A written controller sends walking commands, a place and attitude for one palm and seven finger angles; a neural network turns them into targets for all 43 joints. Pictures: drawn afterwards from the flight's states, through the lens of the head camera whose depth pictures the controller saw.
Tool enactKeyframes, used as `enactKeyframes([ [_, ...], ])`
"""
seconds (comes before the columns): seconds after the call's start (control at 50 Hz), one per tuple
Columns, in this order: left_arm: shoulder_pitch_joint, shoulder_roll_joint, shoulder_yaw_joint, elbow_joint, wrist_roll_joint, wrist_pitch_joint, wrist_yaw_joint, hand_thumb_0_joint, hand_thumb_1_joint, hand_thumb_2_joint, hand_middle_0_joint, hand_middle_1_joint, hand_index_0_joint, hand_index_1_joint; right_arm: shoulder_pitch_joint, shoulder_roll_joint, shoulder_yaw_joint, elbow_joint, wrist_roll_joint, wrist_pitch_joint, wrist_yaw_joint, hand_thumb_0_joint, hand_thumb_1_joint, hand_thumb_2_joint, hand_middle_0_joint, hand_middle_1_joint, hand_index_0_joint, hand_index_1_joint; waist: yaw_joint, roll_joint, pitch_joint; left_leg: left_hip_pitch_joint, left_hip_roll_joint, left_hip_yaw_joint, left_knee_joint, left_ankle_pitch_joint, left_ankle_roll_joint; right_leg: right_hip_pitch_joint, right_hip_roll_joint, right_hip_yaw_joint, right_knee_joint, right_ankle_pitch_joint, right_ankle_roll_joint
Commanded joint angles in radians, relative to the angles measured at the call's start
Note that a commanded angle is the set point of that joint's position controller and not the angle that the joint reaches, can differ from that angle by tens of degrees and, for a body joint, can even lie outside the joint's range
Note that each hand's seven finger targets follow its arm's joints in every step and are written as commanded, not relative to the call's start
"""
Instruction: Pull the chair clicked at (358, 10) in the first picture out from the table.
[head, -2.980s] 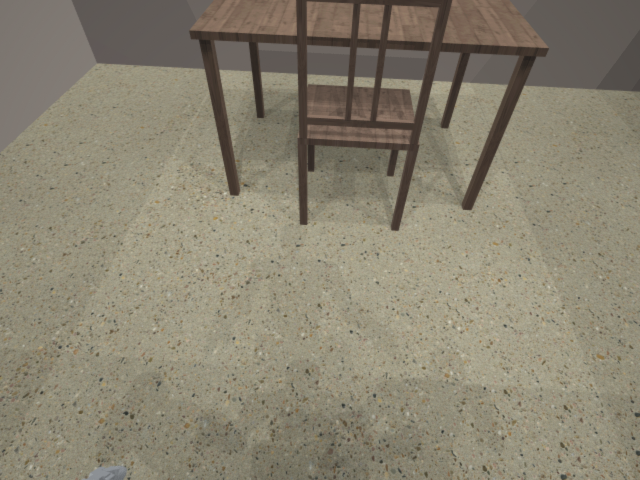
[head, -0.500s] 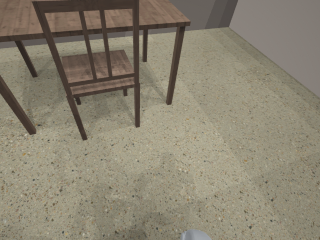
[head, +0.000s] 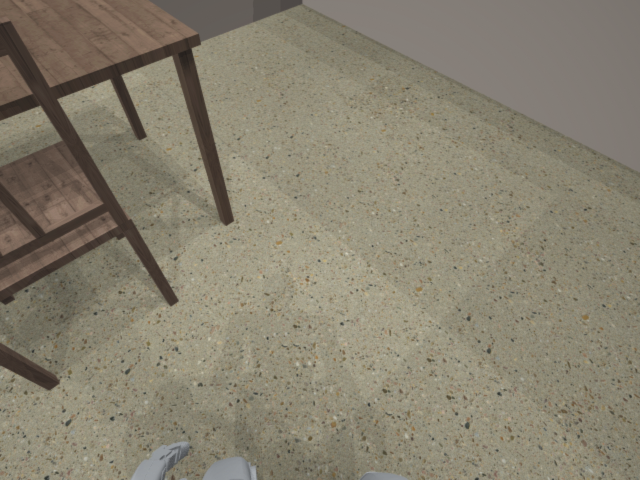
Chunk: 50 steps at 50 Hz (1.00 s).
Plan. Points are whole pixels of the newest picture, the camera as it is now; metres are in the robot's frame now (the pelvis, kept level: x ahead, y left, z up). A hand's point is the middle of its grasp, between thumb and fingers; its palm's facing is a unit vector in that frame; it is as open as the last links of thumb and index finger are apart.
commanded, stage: walk to a spot facing it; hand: left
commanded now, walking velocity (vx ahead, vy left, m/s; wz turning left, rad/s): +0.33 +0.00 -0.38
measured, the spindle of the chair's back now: out of the picture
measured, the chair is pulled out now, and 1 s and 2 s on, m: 0.00 0.00 0.00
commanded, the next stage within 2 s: turn to face it in 0.54 s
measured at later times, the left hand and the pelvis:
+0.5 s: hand (165, 389) +0.27 +0.24 -0.16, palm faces -0.18 -0.97 -0.17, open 7.3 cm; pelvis +0.18 +0.06 +0.02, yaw -16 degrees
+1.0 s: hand (252, 299) +0.42 +0.12 -0.15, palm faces -0.31 -0.94 -0.16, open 7.3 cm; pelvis +0.24 +0.01 +0.00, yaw -16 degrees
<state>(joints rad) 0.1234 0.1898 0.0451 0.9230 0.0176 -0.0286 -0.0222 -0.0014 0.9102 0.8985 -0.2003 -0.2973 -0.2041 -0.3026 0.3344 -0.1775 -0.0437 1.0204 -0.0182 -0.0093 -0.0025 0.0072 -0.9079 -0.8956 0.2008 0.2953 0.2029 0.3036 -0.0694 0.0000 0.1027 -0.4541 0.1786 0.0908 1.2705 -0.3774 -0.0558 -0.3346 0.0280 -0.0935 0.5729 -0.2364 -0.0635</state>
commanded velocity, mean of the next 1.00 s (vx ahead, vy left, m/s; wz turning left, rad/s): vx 0.06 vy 0.00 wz -0.11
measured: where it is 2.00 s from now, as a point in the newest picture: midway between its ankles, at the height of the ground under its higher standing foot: outside the picture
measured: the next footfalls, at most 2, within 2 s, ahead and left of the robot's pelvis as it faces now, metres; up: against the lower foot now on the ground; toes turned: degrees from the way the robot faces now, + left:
left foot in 0.24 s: +0.23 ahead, +0.15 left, +0.00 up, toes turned +2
right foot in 0.70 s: +0.27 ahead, -0.12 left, +0.00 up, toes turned -31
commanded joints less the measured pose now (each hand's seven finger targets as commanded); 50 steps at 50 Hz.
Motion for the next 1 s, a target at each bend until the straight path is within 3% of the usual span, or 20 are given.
enactKeyframes([
  [0.0, 0.063, 0.176, 0.053, -0.024, 0.009, -0.03, 0.026, 0.0, 0.9, 0.9, -0.2, -0.3, -0.2, -0.3, 0.047, -0.076, -0.019, -0.082, -0.01, -0.016, 0.001, 0.0, -0.9, -0.9, 0.2, 0.3, 0.2, 0.3, 0.015, -0.1, -0.129, -0.052, 0.007, -0.026, -0.181, 0.065, -0.019, 0.047, -0.244, 0.232, -0.304, 0.179, -0.127],
  [0.14, 0.123, 0.195, 0.065, -0.02, 0.006, -0.019, 0.012, 0.0, 0.9, 0.9, -0.2, -0.3, -0.2, -0.3, -0.133, -0.081, -0.018, -0.166, -0.003, -0.044, 0.013, 0.0, -0.9, -0.9, 0.2, 0.3, 0.2, 0.3, 0.076, -0.147, -0.086, 0.086, -0.094, 0.016, -0.583, 0.109, -0.004, 0.036, -0.212, 0.313, -0.261, 0.052, -0.11],
  [0.18, 0.124, 0.191, 0.066, -0.024, -0.003, -0.01, 0.012, 0.0, 0.9, 0.9, -0.2, -0.3, -0.2, -0.3, -0.102, -0.109, -0.024, -0.156, -0.002, -0.053, 0.003, 0.0, -0.9, -0.9, 0.2, 0.3, 0.2, 0.3, 0.051, -0.121, -0.092, 0.254, -0.114, 0.031, -0.742, 0.161, -0.003, -0.009, -0.176, 0.308, -0.179, 0.071, -0.074],
  [0.2, 0.113, 0.157, 0.063, -0.032, -0.002, -0.008, 0.012, 0.0, 0.9, 0.9, -0.2, -0.3, -0.2, -0.3, 0.003, -0.157, -0.035, -0.128, -0.003, -0.061, -0.008, 0.0, -0.9, -0.9, 0.2, 0.3, 0.2, 0.3, -0.001, -0.006, -0.142, 0.436, -0.061, -0.034, -0.839, 0.149, 0.013, -0.079, -0.123, 0.27, -0.007, 0.079, -0.039],
  [0.22, 0.147, 0.089, 0.052, -0.048, -0.013, -0.005, 0.001, 0.0, 0.9, 0.9, -0.2, -0.3, -0.2, -0.3, 0.107, -0.278, -0.06, -0.109, -0.022, -0.066, -0.016, 0.0, -0.9, -0.9, 0.2, 0.3, 0.2, 0.3, -0.034, 0.269, -0.222, 0.623, 0.215, -0.352, -0.919, 0.102, 0.105, -0.278, 0.011, 0.135, 0.289, -0.175, 0.028],
  [0.24, 0.133, 0.096, 0.047, -0.068, -0.005, -0.012, -0.001, 0.0, 0.9, 0.9, -0.2, -0.3, -0.2, -0.3, 0.143, -0.304, -0.054, -0.111, -0.018, -0.052, -0.012, 0.0, -0.9, -0.9, 0.2, 0.3, 0.2, 0.3, -0.039, 0.31, -0.216, 0.589, 0.373, -0.513, -1.008, 0.071, 0.193, -0.359, 0.008, 0.09, 0.527, -0.382, 0.051],
  [0.26, 0.098, 0.121, 0.053, -0.056, 0.005, -0.006, 0.002, 0.0, 0.9, 0.9, -0.2, -0.3, -0.2, -0.3, 0.083, -0.25, -0.042, -0.114, -0.014, -0.052, -0.017, 0.0, -0.9, -0.9, 0.2, 0.3, 0.2, 0.3, -0.031, 0.242, -0.152, 0.466, 0.355, -0.463, -1.036, 0.073, 0.191, -0.374, -0.042, 0.133, 0.644, -0.316, 0.061],
  [0.3, 0.109, 0.113, 0.059, -0.036, 0.008, 0.003, -0.015, 0.0, 0.9, 0.9, -0.2, -0.3, -0.2, -0.3, -0.035, -0.175, -0.015, -0.14, -0.006, -0.058, -0.02, 0.0, -0.9, -0.9, 0.2, 0.3, 0.2, 0.3, 0.04, 0.139, -0.055, 0.35, 0.269, -0.252, -1.016, 0.299, 0.157, -0.357, -0.102, 0.105, 0.693, -0.187, 0.076],
  [0.36, 0.17, 0.075, 0.055, -0.015, 0.003, 0.04, -0.014, 0.0, 0.9, 0.9, -0.2, -0.3, -0.2, -0.3, -0.066, -0.146, -0.01, -0.134, -0.004, -0.06, -0.026, 0.0, -0.9, -0.9, 0.2, 0.3, 0.2, 0.3, 0.082, 0.155, -0.104, 0.333, 0.194, 0.004, -0.957, 0.633, 0.135, -0.276, -0.112, 0.077, 0.673, -0.101, 0.106],
  [0.48, 0.071, 0.042, 0.051, -0.056, 0.006, 0.071, -0.016, 0.0, 0.9, 0.9, -0.2, -0.3, -0.2, -0.3, -0.049, -0.153, -0.031, -0.112, -0.004, -0.04, -0.025, 0.0, -0.9, -0.9, 0.2, 0.3, 0.2, 0.3, 0.061, 0.157, -0.063, 0.348, 0.19, 0.137, -0.944, 0.626, 0.152, -0.263, -0.131, 0.013, 0.43, -0.034, 0.124],
  [0.58, -0.008, 0.044, 0.048, -0.093, 0.008, 0.062, -0.013, 0.0, 0.9, 0.9, -0.2, -0.3, -0.2, -0.3, -0.031, -0.18, -0.053, -0.1, -0.011, -0.018, -0.018, 0.0, -0.9, -0.9, 0.2, 0.3, 0.2, 0.3, 0.03, 0.189, -0.06, 0.373, 0.212, 0.174, -0.866, 0.617, 0.147, -0.16, -0.094, -0.033, 0.212, -0.057, 0.1],
  [0.62, 0.01, 0.057, 0.048, -0.093, 0.011, 0.051, -0.007, 0.0, 0.9, 0.9, -0.2, -0.3, -0.2, -0.3, -0.03, -0.192, -0.059, -0.098, -0.011, -0.011, -0.016, 0.0, -0.9, -0.9, 0.2, 0.3, 0.2, 0.3, 0.044, 0.18, -0.082, 0.375, 0.218, 0.173, -0.778, 0.665, 0.127, -0.068, -0.07, -0.048, 0.121, -0.056, 0.079],
  [0.64, 0.077, 0.068, 0.047, -0.073, 0.013, 0.039, 0.0, 0.0, 0.9, 0.9, -0.2, -0.3, -0.2, -0.3, -0.026, -0.191, -0.055, -0.094, -0.008, -0.01, -0.013, 0.0, -0.9, -0.9, 0.2, 0.3, 0.2, 0.3, 0.078, 0.152, -0.126, 0.356, 0.189, 0.183, -0.673, 0.711, 0.105, 0.046, -0.046, -0.056, 0.022, 0.012, 0.065],
  [0.66, 0.182, 0.12, 0.056, -0.04, 0.019, 0.019, 0.01, 0.0, 0.9, 0.9, -0.2, -0.3, -0.2, -0.3, -0.012, -0.17, -0.046, -0.091, 0.0, -0.01, -0.007, 0.0, -0.9, -0.9, 0.2, 0.3, 0.2, 0.3, 0.128, 0.042, -0.207, 0.233, 0.141, 0.201, -0.483, 0.623, 0.06, 0.274, -0.098, 0.011, -0.076, 0.235, 0.041],
  [0.68, 0.278, 0.24, 0.077, -0.006, 0.023, 0.001, 0.029, 0.0, 0.9, 0.9, -0.2, -0.3, -0.2, -0.3, 0.009, -0.084, -0.022, -0.113, 0.012, -0.011, -0.004, 0.0, -0.9, -0.9, 0.2, 0.3, 0.2, 0.3, 0.158, -0.261, -0.326, -0.054, -0.021, 0.203, -0.198, -0.047, 0.003, 0.526, -0.4, 0.373, -0.094, 0.709, -0.077],
  [0.7, 0.304, 0.25, 0.063, 0.013, -0.006, 0.004, 0.035, 0.0, 0.9, 0.9, -0.2, -0.3, -0.2, -0.3, -0.027, -0.08, -0.014, -0.125, 0.018, 0.003, -0.02, 0.0, -0.9, -0.9, 0.2, 0.3, 0.2, 0.3, 0.159, -0.186, -0.352, -0.043, -0.051, 0.022, -0.104, -0.285, 0.006, 0.449, -0.476, 0.347, -0.095, 0.979, -0.157],
  [0.74, 0.156, 0.197, 0.045, -0.006, 0.001, 0.004, 0.051, 0.0, 0.9, 0.9, -0.2, -0.3, -0.2, -0.3, -0.006, -0.07, -0.006, -0.087, 0.013, 0.019, -0.027, 0.0, -0.9, -0.9, 0.2, 0.3, 0.2, 0.3, 0.105, -0.214, -0.298, -0.028, -0.049, -0.081, -0.072, -0.221, 0.013, 0.318, -0.427, 0.296, -0.165, 0.674, -0.155],
  [0.78, 0.028, 0.135, 0.017, -0.018, 0.002, 0.006, 0.057, 0.0, 0.9, 0.9, -0.2, -0.3, -0.2, -0.3, 0.022, -0.064, -0.004, -0.035, 0.006, 0.031, -0.022, 0.0, -0.9, -0.9, 0.2, 0.3, 0.2, 0.3, 0.05, -0.106, -0.194, 0.034, -0.044, -0.074, -0.148, -0.122, 0.009, 0.16, -0.369, 0.147, -0.198, 0.532, -0.107],
  [0.82, -0.017, 0.134, 0.017, -0.023, 0.005, 0.013, 0.059, 0.0, 0.9, 0.9, -0.2, -0.3, -0.2, -0.3, 0.051, -0.049, -0.002, -0.017, 0.007, 0.043, -0.016, 0.0, -0.9, -0.9, 0.2, 0.3, 0.2, 0.3, 0.033, -0.141, -0.14, 0.068, -0.058, -0.044, -0.217, -0.09, 0.007, 0.086, -0.356, 0.06, -0.231, 0.419, -0.086],
  [0.98, 0.026, 0.16, 0.044, -0.022, 0.008, 0.033, 0.066, 0.0, 0.9, 0.9, -0.2, -0.3, -0.2, -0.3, -0.027, -0.038, -0.017, -0.072, 0.004, 0.045, 0.009, 0.0, -0.9, -0.9, 0.2, 0.3, 0.2, 0.3, 0.071, -0.147, -0.107, 0.067, -0.079, 0.037, -0.462, -0.057, 0.009, 0.117, -0.399, -0.002, -0.201, 0.237, -0.066],
])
